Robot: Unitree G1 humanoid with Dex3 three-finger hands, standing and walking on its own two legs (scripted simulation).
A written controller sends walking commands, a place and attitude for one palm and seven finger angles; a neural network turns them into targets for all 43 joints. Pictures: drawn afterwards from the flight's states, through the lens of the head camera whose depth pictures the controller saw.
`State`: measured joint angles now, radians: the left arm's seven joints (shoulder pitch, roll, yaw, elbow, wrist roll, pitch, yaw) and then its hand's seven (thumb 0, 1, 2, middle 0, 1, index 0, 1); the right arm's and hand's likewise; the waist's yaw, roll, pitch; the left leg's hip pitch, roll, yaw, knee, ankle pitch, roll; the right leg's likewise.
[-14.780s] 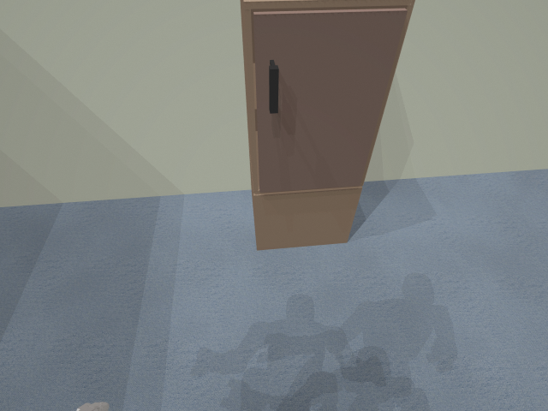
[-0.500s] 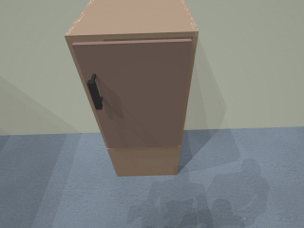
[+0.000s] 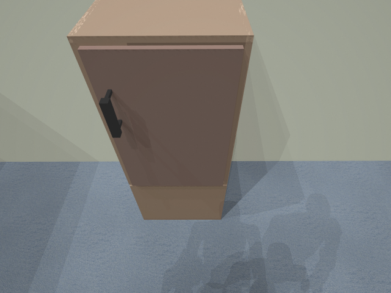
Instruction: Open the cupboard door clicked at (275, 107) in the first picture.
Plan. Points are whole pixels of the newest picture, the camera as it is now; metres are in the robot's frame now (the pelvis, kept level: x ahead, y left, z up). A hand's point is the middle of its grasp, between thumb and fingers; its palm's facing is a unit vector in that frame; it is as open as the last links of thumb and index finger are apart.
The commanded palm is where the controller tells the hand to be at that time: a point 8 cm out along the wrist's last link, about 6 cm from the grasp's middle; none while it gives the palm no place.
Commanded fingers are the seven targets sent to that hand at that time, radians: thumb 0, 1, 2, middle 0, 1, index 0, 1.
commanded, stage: come to a stop and stand still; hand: left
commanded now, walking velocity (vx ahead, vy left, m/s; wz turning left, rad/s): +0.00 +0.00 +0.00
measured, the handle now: (113, 113) +0.54 +0.26 +0.04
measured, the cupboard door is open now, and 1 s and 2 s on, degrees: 0 0 0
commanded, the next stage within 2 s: look again from close up in 0.34 s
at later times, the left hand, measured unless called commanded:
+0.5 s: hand out of the picture +0.02 +0.17 -0.17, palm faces +0.04 -0.98 -0.21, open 7.3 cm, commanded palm none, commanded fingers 0.00 0.90 0.90 -0.20 -0.30 -0.20 -0.30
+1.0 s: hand out of the picture +0.01 +0.16 -0.17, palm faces +0.05 -0.98 -0.20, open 7.3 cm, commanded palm none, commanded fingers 0.00 0.90 0.90 -0.20 -0.30 -0.20 -0.30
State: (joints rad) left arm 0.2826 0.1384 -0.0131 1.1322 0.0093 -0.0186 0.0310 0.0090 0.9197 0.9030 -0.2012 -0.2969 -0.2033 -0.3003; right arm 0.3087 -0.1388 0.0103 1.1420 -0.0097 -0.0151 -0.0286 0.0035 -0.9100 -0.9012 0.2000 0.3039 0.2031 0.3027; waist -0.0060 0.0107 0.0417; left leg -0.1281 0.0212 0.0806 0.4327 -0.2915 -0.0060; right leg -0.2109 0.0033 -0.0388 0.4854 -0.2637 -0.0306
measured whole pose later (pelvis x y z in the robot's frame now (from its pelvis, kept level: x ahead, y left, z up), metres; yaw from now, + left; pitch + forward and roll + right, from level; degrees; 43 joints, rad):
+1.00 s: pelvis +0.02 -0.01 +0.00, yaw +1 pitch -1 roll +0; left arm 0.28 0.15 0.00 1.12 0.01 -0.02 0.03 0.01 0.92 0.90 -0.20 -0.30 -0.20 -0.30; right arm 0.29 -0.12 0.01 1.15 -0.01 -0.02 -0.04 0.00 -0.91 -0.90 0.20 0.30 0.20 0.30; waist 0.00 0.00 0.03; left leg -0.10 0.04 0.06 0.41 -0.30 -0.02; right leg -0.17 0.02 -0.06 0.46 -0.28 -0.05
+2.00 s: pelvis -0.04 +0.02 -0.06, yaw +3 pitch +10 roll -1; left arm 0.26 0.28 0.26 0.10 -0.30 -0.33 -0.29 0.00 0.00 0.52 -0.26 -0.87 -0.27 -0.88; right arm 0.33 -0.27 0.02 0.57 0.03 -0.24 -0.06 0.01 -0.90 -0.90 0.21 0.31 0.21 0.30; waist -0.02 0.02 -0.09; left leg -0.67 0.02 0.02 0.97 -0.47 0.02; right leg -0.69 -0.02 -0.09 0.92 -0.40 -0.02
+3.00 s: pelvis -0.02 +0.01 -0.03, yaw +2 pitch +6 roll -1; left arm -0.07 0.40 0.45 0.42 -0.34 -0.22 -0.49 -0.02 -0.50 0.30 -0.30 -1.20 -0.30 -1.20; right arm 0.30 -0.29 0.04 0.58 0.04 -0.20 -0.08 0.01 -0.90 -0.90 0.20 0.30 0.21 0.30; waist 0.00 0.02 -0.05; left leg -0.46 0.02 0.03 0.75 -0.40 0.01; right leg -0.49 -0.01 -0.08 0.72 -0.33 -0.02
